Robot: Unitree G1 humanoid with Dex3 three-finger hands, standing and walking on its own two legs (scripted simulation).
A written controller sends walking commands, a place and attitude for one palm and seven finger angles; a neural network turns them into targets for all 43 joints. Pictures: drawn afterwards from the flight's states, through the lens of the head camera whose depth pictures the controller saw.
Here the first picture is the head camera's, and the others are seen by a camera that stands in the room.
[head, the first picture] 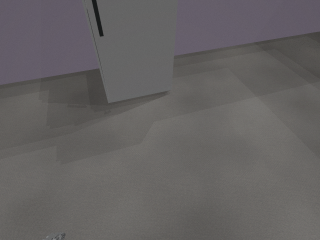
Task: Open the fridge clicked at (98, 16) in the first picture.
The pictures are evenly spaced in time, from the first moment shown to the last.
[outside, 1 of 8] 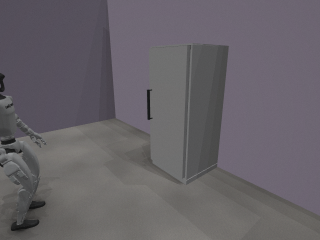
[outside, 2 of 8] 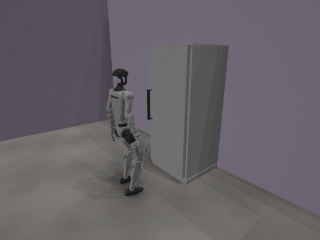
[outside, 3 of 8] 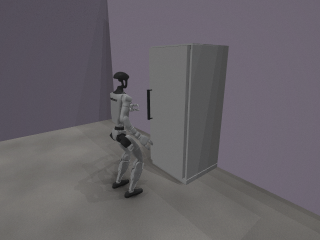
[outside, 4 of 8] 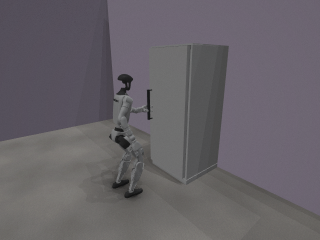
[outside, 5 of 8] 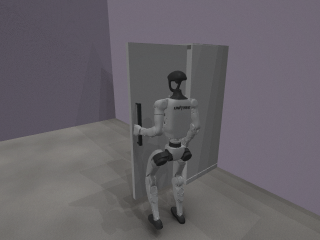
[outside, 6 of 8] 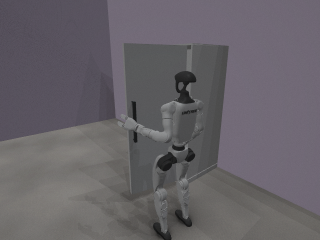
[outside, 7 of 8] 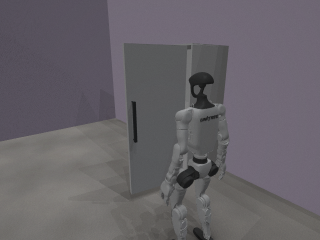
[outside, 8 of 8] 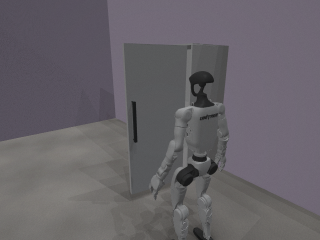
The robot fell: no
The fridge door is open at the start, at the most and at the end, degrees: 0 85 77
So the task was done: yes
